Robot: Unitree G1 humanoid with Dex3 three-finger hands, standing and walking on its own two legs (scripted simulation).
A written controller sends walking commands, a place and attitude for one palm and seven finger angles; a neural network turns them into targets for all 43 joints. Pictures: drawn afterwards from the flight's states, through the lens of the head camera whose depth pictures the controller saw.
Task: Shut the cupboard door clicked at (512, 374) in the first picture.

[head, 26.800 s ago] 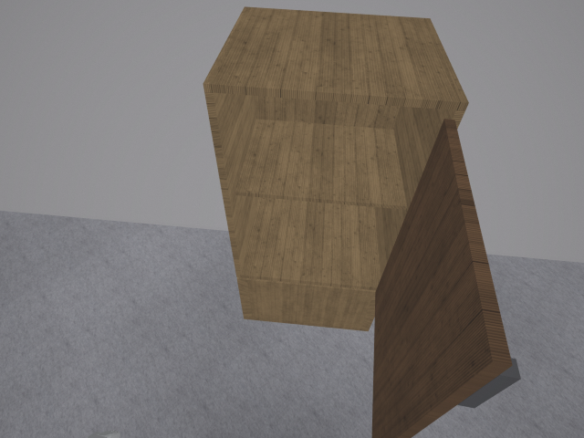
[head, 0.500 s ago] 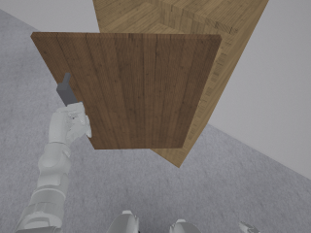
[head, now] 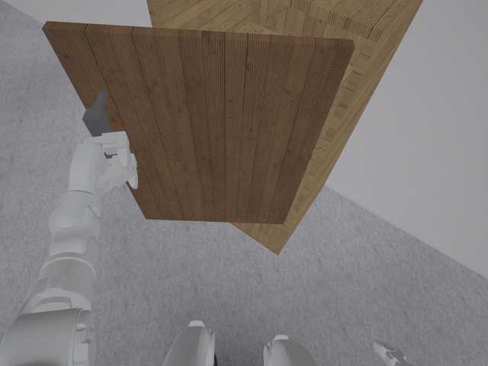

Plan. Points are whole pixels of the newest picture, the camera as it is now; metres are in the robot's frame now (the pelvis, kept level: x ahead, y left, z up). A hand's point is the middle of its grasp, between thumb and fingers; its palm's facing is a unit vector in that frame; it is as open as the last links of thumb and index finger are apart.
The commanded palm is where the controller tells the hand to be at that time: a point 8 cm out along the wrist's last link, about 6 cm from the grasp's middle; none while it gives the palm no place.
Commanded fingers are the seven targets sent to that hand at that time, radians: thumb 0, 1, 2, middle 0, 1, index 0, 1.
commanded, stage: push the door shut along its arc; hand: left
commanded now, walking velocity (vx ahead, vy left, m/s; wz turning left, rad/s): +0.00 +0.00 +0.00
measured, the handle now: (110, 132) +0.49 +0.24 +0.05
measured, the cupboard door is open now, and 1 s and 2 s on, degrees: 34 23 6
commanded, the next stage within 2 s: pull the fist back off the door in 1.54 s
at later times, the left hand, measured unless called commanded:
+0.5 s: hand (152, 137) +0.48 +0.17 +0.06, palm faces -0.17 -0.98 -0.04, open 3.1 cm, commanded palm +0.47 +0.21 +0.06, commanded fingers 0.00 0.90 0.90 -1.30 -1.50 -1.30 -1.50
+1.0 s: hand (166, 116) +0.53 +0.15 +0.06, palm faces -0.29 -0.96 -0.03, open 2.9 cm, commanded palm +0.54 +0.18 +0.06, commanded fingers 0.00 0.90 0.90 -1.30 -1.50 -1.30 -1.50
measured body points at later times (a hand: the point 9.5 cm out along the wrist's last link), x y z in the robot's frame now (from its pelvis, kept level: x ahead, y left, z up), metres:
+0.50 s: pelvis -0.01 +0.01 -0.01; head +0.11 +0.03 +0.42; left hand +0.48 +0.23 +0.06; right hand +0.02 -0.26 -0.12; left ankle +0.05 +0.09 -0.65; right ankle +0.00 -0.09 -0.65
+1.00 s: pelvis +0.00 +0.01 -0.02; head +0.14 +0.03 +0.40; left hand +0.54 +0.21 +0.07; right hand -0.01 -0.26 -0.13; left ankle +0.05 +0.09 -0.65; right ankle +0.00 -0.09 -0.65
